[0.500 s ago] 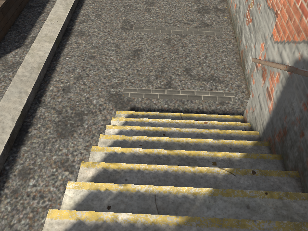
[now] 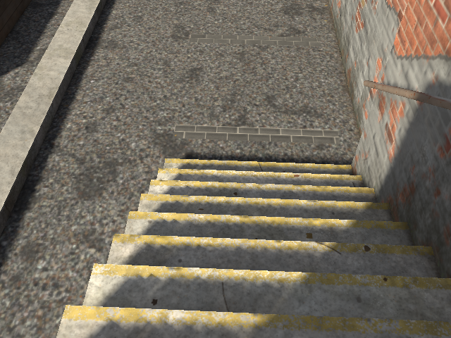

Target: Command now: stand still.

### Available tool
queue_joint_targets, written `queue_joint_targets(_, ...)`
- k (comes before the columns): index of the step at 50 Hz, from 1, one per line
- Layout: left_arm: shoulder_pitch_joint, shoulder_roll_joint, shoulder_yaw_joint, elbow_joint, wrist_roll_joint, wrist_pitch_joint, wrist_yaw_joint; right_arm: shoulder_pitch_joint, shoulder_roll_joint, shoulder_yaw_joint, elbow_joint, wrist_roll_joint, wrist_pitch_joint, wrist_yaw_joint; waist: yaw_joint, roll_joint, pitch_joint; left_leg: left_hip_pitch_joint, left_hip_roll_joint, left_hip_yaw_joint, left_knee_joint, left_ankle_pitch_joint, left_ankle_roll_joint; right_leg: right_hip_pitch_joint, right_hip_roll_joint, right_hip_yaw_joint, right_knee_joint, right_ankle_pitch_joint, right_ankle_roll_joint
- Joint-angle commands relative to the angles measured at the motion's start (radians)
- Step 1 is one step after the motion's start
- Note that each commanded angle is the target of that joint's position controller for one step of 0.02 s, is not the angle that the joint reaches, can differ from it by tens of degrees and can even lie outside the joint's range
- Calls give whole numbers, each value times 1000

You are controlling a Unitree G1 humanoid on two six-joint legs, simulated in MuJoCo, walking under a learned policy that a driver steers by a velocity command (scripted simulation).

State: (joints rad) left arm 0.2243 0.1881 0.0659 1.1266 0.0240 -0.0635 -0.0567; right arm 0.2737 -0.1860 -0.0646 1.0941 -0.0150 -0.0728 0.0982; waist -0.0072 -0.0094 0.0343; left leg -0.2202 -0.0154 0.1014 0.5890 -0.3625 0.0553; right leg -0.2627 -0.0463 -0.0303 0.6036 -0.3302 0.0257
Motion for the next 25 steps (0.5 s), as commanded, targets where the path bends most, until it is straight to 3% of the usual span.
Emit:
queue_joint_targets(1, 45, 89, 12, -14, 0, -7, 3, 66, -94, -17, -8, 0, -7, -1, -2, 10, 9, -9, 50, -60, -106, 276, 15, -16, 16, -17, -69, 156, -33)
queue_joint_targets(19, 94, 68, -1, 9, 0, -6, 6, 110, -71, -15, 22, -2, -10, -5, -4, 14, 31, -31, 55, -70, -93, 250, 21, -22, 20, -18, -52, 134, -38)
queue_joint_targets(20, 105, 103, 14, 5, 11, -6, 13, 141, -118, -33, 28, -13, -10, -13, -15, 35, 28, -22, 69, -91, -120, 90, 57, -37, 40, -36, -31, -32, -49)
queue_joint_targets(21, 106, 124, 27, -4, 27, -6, 25, 161, -153, -50, 31, -29, -11, -25, -29, 60, 64, -38, 108, -158, -172, -160, 111, -84, 51, -37, -8, -206, -63)
queue_joint_targets(22, 93, 109, 31, -16, 40, -8, 39, 221, -163, -62, 45, -45, -14, -41, -57, 85, 108, -24, 181, -273, -232, -388, 181, -173, 46, -13, 35, -297, -84)
queue_joint_targets(23, 63, 59, 22, -37, 49, -12, 51, 331, -143, -65, 76, -61, -20, -61, -100, 125, 135, 60, 279, -425, -298, -505, 259, -296, 45, 1, 113, -304, -98)
queue_joint_targets(24, 21, 12, 11, -63, 50, -20, 61, 409, -102, -56, 103, -66, -20, -79, -125, 157, 173, 144, 375, -554, -359, -519, 320, -422, 28, 7, 148, -249, -110)
queue_joint_targets(25, -38, -14, 3, -86, 49, -30, 71, 449, -60, -43, 112, -63, -18, -93, -152, 136, 187, 189, 419, -619, -391, -459, 343, -493, 9, 40, 196, -217, -117)
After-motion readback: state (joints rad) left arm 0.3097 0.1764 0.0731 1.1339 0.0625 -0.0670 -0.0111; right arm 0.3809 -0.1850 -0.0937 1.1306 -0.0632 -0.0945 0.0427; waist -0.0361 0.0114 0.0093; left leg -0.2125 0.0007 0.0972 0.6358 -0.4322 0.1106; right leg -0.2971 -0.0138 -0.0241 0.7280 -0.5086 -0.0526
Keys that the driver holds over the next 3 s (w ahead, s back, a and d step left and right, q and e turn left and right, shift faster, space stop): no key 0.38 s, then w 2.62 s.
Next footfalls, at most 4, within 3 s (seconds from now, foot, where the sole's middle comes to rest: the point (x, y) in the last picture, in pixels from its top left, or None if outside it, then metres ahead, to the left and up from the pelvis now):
0.70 right None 0.09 -0.15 -0.77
1.06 left None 0.33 0.05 -0.95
1.52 right None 0.60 -0.20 -1.13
2.06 left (233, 292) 0.90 -0.02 -1.32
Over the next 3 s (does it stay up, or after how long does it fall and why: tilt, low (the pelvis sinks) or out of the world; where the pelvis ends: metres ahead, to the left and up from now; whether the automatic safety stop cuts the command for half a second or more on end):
stays up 1.30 -0.17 -0.85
